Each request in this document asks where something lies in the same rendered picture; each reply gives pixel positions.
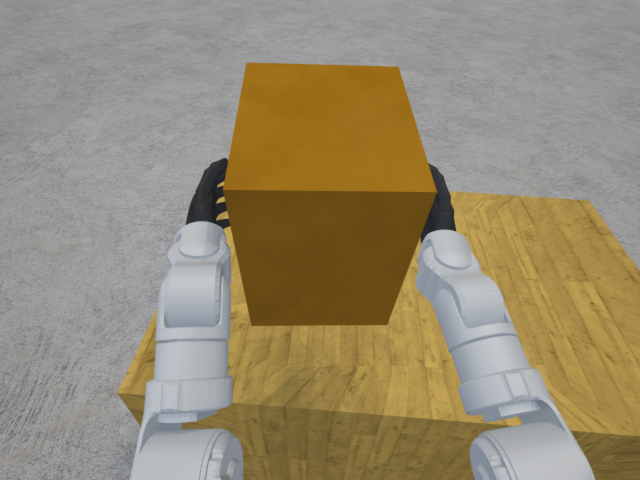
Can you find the robot right upper arm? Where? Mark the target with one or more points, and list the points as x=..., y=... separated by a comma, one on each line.
x=539, y=450

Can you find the robot left upper arm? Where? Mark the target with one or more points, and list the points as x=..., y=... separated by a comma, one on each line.
x=190, y=454

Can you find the right robot forearm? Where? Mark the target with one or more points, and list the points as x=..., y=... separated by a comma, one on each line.
x=497, y=381

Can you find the left robot hand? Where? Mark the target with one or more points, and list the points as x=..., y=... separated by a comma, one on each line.
x=203, y=206

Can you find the left robot forearm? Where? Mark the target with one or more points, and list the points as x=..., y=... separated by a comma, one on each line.
x=191, y=378

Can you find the carton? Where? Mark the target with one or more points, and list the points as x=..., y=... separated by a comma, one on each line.
x=327, y=190

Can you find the pedestal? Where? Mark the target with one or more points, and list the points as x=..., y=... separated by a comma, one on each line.
x=381, y=402

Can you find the right robot hand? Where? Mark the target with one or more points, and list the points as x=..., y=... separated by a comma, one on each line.
x=441, y=215

